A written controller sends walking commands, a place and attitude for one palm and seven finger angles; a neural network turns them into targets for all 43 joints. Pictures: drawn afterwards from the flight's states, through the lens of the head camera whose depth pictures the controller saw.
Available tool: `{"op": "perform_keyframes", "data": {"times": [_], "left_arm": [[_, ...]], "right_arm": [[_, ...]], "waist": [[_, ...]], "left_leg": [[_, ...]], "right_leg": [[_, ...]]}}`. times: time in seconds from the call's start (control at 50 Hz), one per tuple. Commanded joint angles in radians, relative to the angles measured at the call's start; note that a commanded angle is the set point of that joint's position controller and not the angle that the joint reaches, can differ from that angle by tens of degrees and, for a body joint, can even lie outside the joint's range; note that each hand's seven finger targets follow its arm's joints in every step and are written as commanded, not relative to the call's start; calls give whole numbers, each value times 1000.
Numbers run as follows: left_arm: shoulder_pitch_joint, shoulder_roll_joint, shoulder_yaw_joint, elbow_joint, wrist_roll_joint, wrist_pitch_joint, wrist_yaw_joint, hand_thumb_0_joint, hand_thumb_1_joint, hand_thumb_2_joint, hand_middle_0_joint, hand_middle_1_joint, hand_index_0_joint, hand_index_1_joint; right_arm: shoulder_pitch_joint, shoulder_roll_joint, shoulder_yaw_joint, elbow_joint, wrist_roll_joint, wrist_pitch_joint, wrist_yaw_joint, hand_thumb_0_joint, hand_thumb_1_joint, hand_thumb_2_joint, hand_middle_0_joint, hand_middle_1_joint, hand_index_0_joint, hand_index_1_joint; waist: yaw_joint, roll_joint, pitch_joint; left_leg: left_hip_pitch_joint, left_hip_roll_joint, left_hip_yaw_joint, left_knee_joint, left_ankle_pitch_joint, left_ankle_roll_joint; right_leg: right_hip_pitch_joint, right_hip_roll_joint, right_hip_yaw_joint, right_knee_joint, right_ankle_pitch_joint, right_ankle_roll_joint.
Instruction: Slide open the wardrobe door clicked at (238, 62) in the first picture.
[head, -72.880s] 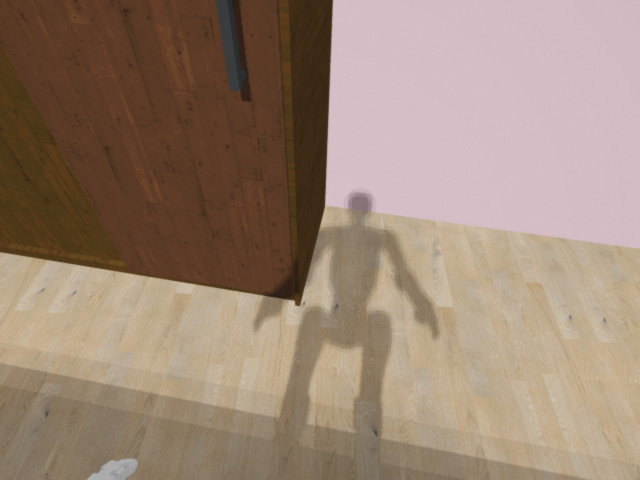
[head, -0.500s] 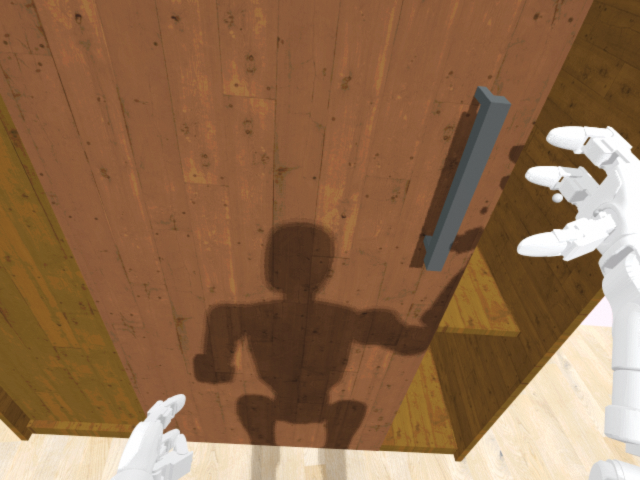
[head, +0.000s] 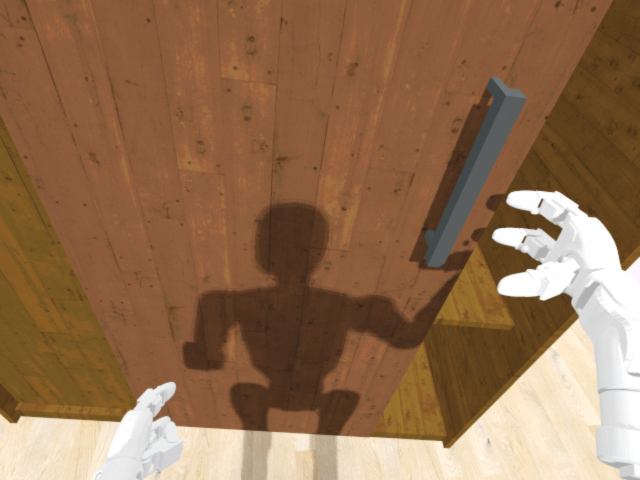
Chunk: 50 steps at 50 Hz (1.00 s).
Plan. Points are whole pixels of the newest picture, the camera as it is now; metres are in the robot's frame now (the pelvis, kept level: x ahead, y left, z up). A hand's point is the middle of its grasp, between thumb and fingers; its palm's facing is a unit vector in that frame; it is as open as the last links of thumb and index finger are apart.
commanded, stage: move the hooked fingers beside the handle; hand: right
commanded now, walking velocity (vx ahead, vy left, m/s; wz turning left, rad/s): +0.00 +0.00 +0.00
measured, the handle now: (461, 182) +0.42 -0.13 +0.22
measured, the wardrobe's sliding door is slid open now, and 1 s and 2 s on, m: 0.24 0.24 0.24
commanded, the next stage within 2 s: feel for the door with the fingertips in 0.40 s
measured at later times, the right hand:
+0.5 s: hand (520, 238) +0.33 -0.17 +0.22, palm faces -0.02 +1.00 -0.06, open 14.0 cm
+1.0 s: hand (529, 202) +0.34 -0.17 +0.25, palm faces +0.09 +0.99 -0.08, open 14.0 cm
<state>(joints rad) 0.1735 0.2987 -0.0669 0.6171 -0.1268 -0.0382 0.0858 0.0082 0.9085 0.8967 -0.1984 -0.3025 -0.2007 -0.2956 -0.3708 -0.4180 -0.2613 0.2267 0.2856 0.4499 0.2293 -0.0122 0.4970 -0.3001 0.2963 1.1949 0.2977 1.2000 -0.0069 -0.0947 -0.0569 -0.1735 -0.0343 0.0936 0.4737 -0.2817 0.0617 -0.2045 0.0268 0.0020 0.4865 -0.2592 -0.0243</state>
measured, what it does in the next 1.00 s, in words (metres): stands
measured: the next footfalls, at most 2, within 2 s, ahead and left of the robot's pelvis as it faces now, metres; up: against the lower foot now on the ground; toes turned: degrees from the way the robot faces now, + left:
none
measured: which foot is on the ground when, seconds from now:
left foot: down 0.00-1.00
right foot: down 0.00-1.00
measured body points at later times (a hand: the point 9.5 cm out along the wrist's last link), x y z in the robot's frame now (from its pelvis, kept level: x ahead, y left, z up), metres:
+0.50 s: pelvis +0.00 +0.00 +0.00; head -0.02 +0.02 +0.45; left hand +0.18 +0.23 -0.08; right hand +0.32 -0.23 +0.22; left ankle -0.01 +0.07 -0.74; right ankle +0.00 -0.11 -0.74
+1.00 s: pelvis +0.00 +0.00 +0.00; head -0.04 +0.02 +0.45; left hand +0.20 +0.22 -0.08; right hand +0.33 -0.23 +0.26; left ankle -0.01 +0.07 -0.74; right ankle +0.00 -0.11 -0.74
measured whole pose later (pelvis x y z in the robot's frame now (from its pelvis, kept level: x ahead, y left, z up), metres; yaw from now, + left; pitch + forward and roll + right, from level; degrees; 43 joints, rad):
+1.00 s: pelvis +0.00 +0.00 +0.00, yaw +0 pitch -4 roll +0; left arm 0.14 0.25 -0.09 0.65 -0.10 -0.05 0.08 0.01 0.91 0.90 -0.20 -0.30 -0.20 -0.30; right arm -0.41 -0.33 -0.22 -0.01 0.24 0.37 0.05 -0.02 0.50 -0.30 0.31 1.20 0.30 1.21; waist -0.02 -0.05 -0.04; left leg -0.12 -0.03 0.09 0.47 -0.29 0.06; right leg -0.15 0.03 0.00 0.47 -0.26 -0.02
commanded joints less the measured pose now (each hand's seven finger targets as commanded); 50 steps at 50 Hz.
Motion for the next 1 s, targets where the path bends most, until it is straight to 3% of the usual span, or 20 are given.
{"op": "perform_keyframes", "data": {"times": [0.0,0.04,0.08,0.16,0.2,0.28,0.36,0.4,0.42,0.48,0.54,0.58,0.6,0.66,0.7,0.76,0.8,0.84,0.92,0.98], "left_arm": [[-190,60,28,-204,29,-102,8,0,900,900,-200,-300,-200,-300],[-155,49,28,-169,46,-117,9,0,900,900,-200,-300,-200,-300],[-152,48,29,-143,44,-118,4,0,900,900,-200,-300,-200,-300],[-154,86,30,-117,18,-62,5,0,900,900,-200,-300,-200,-300],[-134,110,38,-127,-1,-40,3,0,900,900,-200,-300,-200,-300],[-140,119,46,-174,-6,-38,0,0,900,900,-200,-300,-200,-300],[-196,62,32,-222,21,-96,9,0,900,900,-200,-300,-200,-300],[-165,55,22,-180,44,-119,14,0,900,900,-200,-300,-200,-300],[-146,54,27,-159,52,-124,13,0,900,900,-200,-300,-200,-300],[-150,57,31,-120,44,-114,5,0,900,900,-200,-300,-200,-300],[-168,86,29,-109,17,-64,4,0,900,900,-200,-300,-200,-300],[-156,95,28,-129,5,-52,1,0,900,900,-200,-300,-200,-300],[-163,103,35,-140,-4,-46,-4,0,900,900,-200,-300,-200,-300],[-181,102,38,-177,-4,-40,-13,0,900,900,-200,-300,-200,-300],[-206,81,36,-202,9,-62,-8,0,900,900,-200,-300,-200,-300],[-217,53,28,-201,32,-97,-2,0,900,900,-200,-300,-200,-300],[-196,49,25,-159,46,-107,-3,0,900,900,-200,-300,-200,-300],[-189,41,24,-132,50,-105,-8,0,900,900,-200,-300,-200,-300],[-209,59,23,-121,33,-71,-4,0,900,900,-200,-300,-200,-300],[-198,73,23,-118,19,-47,1,0,900,900,-200,-300,-200,-300]], "right_arm": [[-577,-360,-211,-715,38,-293,-39,0,500,-300,300,1200,300,1200],[-531,-375,-278,-690,20,-366,-92,0,500,-300,300,1200,300,1200],[-473,-368,-290,-572,-2,-357,-116,0,500,-300,300,1200,300,1200],[-264,-225,-146,-115,-8,-107,-62,0,500,-300,300,1200,300,1200],[-137,-109,-46,32,7,-24,1,0,500,-300,300,1200,300,1200],[-241,-37,50,-102,41,-10,89,0,500,-300,300,1200,300,1200],[-577,-264,-134,-679,52,-262,6,0,500,-300,300,1200,300,1200],[-576,-383,-247,-780,34,-364,-77,0,500,-300,300,1200,300,1200],[-533,-369,-268,-739,20,-386,-108,0,500,-300,300,1200,300,1200],[-447,-327,-252,-476,-15,-313,-142,0,500,-300,300,1200,300,1200],[-307,-177,-95,-160,-9,-95,-91,0,500,-300,300,1200,300,1200],[-200,-80,-9,-77,8,-16,-40,0,500,-300,300,1200,300,1200],[-150,-24,29,-62,14,6,-16,0,500,-300,300,1200,300,1200],[-239,-16,47,-229,40,31,32,0,500,-300,300,1200,300,1200],[-337,-53,12,-448,57,-54,7,0,500,-300,300,1200,300,1200],[-569,-189,-113,-724,40,-204,-92,0,500,-300,300,1200,300,1200],[-546,-225,-148,-724,12,-265,-165,0,500,-300,300,1200,300,1200],[-521,-150,-88,-619,-25,-259,-210,0,500,-300,300,1200,300,1200],[-471,-76,15,-440,-51,-142,-189,0,500,-300,300,1200,300,1200],[-412,-29,51,-262,-23,-29,-119,0,500,-300,300,1200,300,1200]], "waist": [[-17,31,-378],[-19,-15,-440],[-23,-66,-386],[-6,51,-34],[11,148,34],[36,188,-65],[-3,36,-358],[-18,-46,-401],[-17,-58,-428],[-17,-41,-281],[-4,58,-26],[6,127,32],[4,127,10],[9,160,-113],[6,178,-191],[-12,88,-349],[-19,30,-336],[-7,-4,-288],[12,-22,-140],[19,79,-75]], "left_leg": [[96,61,-102,-47,347,-43],[129,57,-94,-23,391,-34],[134,61,-89,-26,407,-32],[4,63,-95,-99,329,-52],[-52,57,-89,-114,296,-70],[-84,59,-81,-83,286,-85],[50,56,-88,-47,303,-35],[67,52,-84,-32,317,-30],[89,51,-79,-21,337,-26],[81,55,-76,-50,323,-28],[-14,56,-79,-106,236,-41],[-60,52,-72,-120,204,-51],[-55,54,-75,-115,232,-55],[-36,57,-67,-79,279,-61],[-13,55,-66,-68,280,-51],[51,53,-82,-50,263,-38],[45,53,-83,-46,257,-36],[42,55,-80,-48,259,-31],[9,53,-84,-91,244,-31],[-23,49,-78,-108,224,-41]], "right_leg": [[206,-15,45,-26,274,-33],[246,-21,43,-29,360,-31],[222,-28,36,-35,373,-20],[53,-25,30,-62,197,-18],[22,-28,33,-51,162,-22],[56,-24,60,-18,142,-38],[221,-16,63,-27,254,-35],[267,-28,62,-31,326,-22],[272,-29,62,-37,367,-18],[191,-35,51,-58,312,-11],[59,-31,44,-87,158,-12],[27,-31,52,-81,119,-18],[41,-33,48,-71,138,-21],[90,-28,62,-46,168,-29],[136,-28,66,-38,192,-31],[221,-21,65,-44,241,-29],[226,-31,60,-46,264,-21],[206,-32,52,-56,268,-14],[159,-28,45,-75,204,-15],[115,-25,55,-79,148,-22]]}}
